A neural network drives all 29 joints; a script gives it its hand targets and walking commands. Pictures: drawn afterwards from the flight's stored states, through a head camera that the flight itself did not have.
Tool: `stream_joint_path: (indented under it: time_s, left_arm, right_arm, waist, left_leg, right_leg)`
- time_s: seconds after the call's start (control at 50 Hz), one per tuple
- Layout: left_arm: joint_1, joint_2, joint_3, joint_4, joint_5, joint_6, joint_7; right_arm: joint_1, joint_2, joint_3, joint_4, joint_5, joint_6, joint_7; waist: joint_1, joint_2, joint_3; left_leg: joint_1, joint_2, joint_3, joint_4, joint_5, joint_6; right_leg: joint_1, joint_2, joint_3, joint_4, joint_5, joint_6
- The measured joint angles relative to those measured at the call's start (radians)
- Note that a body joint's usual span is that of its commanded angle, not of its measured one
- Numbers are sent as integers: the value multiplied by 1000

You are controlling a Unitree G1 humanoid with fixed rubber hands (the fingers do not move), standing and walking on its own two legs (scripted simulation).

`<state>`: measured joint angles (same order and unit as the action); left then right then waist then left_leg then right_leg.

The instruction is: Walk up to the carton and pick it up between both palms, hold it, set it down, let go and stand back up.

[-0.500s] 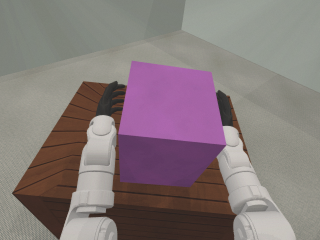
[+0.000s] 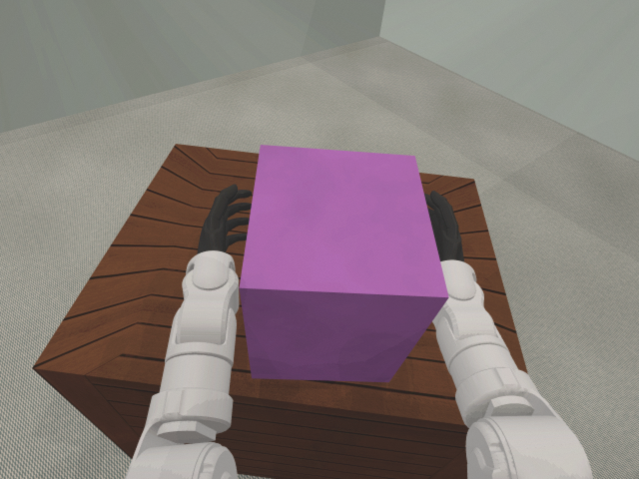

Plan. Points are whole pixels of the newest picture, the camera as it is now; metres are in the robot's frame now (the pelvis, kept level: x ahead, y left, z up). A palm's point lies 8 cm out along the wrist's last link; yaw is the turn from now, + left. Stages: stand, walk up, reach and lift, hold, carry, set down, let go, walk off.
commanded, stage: set down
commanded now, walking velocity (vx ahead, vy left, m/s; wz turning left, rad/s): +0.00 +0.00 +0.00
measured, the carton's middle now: (329, 272) +0.37 +0.01 +0.05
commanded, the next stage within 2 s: none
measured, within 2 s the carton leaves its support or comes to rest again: rests again in 1.98 s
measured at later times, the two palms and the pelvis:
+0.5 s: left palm (235, 265) +0.37 +0.14 +0.06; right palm (449, 260) +0.40 -0.15 +0.07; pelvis -0.01 -0.01 +0.00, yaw -3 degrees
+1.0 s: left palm (248, 274) +0.39 +0.13 +0.02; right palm (444, 270) +0.41 -0.16 +0.02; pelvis +0.01 -0.01 +0.00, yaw -4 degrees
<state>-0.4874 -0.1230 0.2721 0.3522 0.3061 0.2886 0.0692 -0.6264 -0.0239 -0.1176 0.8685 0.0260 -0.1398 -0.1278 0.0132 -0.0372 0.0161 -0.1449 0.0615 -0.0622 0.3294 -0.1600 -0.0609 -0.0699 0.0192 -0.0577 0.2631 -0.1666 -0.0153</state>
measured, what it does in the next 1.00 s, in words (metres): stands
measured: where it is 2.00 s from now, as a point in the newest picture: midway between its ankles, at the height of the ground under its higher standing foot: outside the picture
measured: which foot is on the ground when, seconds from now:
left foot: down 0.00-1.00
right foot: down 0.00-1.00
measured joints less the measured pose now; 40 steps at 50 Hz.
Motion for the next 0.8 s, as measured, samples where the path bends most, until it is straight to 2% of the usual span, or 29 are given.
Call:
stream_joint_path:
  time_s: [0.1, 0.28, 0.48, 0.62, 0.8]
  left_arm:
    - [-40, 2, 14, 91, -5, -35, 6]
    - [-106, -20, 73, 231, 9, -118, 24]
    - [-120, -19, 129, 324, 15, -213, 16]
    - [-94, 4, 101, 342, -9, -281, 33]
    - [-95, -9, 104, 385, 8, -331, 62]
  right_arm:
    - [-22, 0, -51, 52, -32, -15, 13]
    - [-76, -24, -111, 132, -79, -39, 43]
    - [-106, -10, -175, 179, -159, -71, 55]
    - [-112, 6, -200, 209, -185, -136, 57]
    - [-128, -15, -209, 269, -200, -186, 71]
  waist:
    - [5, 4, -21]
    - [40, 28, -42]
    - [71, 20, -45]
    - [60, 16, -76]
    - [54, 27, -89]
  left_leg:
    - [-29, 7, 14, -12, 15, -4]
    - [-53, 21, 50, -35, 33, -11]
    - [-105, 25, 52, -49, 49, -16]
    - [-176, 24, 37, -34, 44, -18]
    - [-206, 26, 56, -26, 30, -11]
  right_leg:
    - [-47, 4, 11, 13, 7, -5]
    - [-105, 15, 40, 31, 16, -13]
    - [-170, 17, 33, 49, 13, -21]
    - [-221, 15, 16, 36, 16, -20]
    - [-244, 16, 30, 14, 24, -13]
